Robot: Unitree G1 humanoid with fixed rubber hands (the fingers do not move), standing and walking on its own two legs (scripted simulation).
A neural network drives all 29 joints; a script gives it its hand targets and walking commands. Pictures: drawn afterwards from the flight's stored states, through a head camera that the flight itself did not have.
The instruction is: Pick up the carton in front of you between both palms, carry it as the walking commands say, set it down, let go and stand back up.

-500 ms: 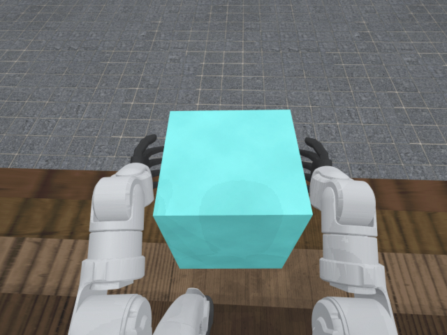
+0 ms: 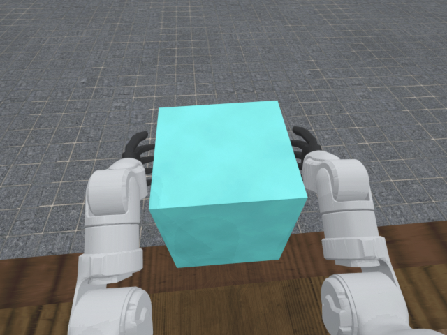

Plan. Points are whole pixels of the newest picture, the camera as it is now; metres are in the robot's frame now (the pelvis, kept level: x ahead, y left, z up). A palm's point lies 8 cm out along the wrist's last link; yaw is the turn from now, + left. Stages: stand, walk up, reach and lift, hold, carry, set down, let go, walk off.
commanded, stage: carry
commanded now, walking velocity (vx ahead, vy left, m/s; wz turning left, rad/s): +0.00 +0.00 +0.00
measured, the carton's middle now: (223, 189) +0.37 -0.02 +0.05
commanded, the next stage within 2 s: none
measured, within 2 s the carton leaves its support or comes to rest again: neither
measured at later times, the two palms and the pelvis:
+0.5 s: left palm (151, 111) +0.71 +0.15 -0.01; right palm (255, 111) +0.70 -0.15 -0.02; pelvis +0.35 +0.01 -0.13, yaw +0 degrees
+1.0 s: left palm (167, 88) +1.02 +0.14 -0.14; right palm (241, 82) +1.05 -0.16 -0.14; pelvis +0.68 -0.04 -0.24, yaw +0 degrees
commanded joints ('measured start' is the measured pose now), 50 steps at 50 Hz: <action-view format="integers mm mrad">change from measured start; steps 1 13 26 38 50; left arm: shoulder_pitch -564 -759 -634 -617 -808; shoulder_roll -908 -1137 -1005 -941 -1140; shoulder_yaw -624 -780 -652 -660 -741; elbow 34 -139 24 -117 -67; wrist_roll -368 -603 -446 -360 -578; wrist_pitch -14 -79 -39 -61 -56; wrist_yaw -184 -243 -220 -162 -246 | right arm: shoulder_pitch -586 -597 -645 -672 -608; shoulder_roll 1137 1082 1120 1177 1123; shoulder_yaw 554 554 624 673 510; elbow -92 -261 -187 -242 -150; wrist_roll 377 231 363 467 247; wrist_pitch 15 -31 6 -44 -6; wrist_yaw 268 205 257 272 221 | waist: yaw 138 205 13 10 161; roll -181 -27 25 167 -42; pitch -540 -422 -400 -415 -466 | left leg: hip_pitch -518 -361 417 44 -439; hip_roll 7 48 326 108 105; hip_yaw -99 -6 -518 -131 -107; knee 398 -551 -636 -357 -142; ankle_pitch -82 764 812 524 326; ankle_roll -52 -40 211 78 -71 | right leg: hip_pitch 904 424 -457 218 463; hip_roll -313 -90 -45 43 -275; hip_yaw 399 224 134 -69 477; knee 197 265 785 63 87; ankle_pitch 564 7 -547 346 194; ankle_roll -189 -142 29 0 -210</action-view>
